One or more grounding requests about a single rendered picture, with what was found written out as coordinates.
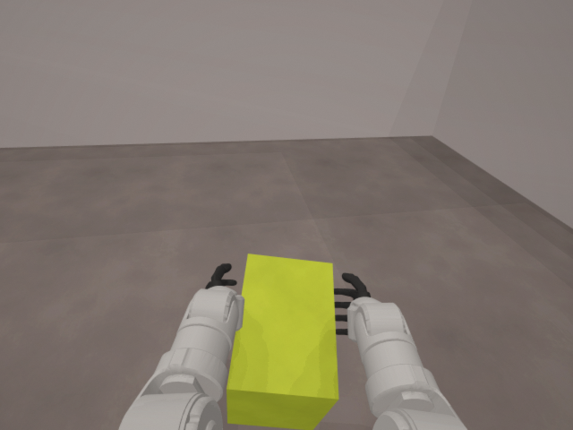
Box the right robot upper arm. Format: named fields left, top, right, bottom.
left=372, top=408, right=467, bottom=430

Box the robot right hand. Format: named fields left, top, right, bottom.
left=334, top=273, right=371, bottom=335

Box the robot right forearm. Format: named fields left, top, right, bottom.
left=347, top=297, right=463, bottom=424

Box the left robot upper arm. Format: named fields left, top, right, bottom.
left=120, top=392, right=223, bottom=430

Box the robot left hand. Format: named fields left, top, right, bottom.
left=205, top=263, right=237, bottom=289

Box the robot left forearm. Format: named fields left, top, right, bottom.
left=118, top=286, right=244, bottom=430

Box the carton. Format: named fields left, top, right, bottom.
left=227, top=254, right=338, bottom=430

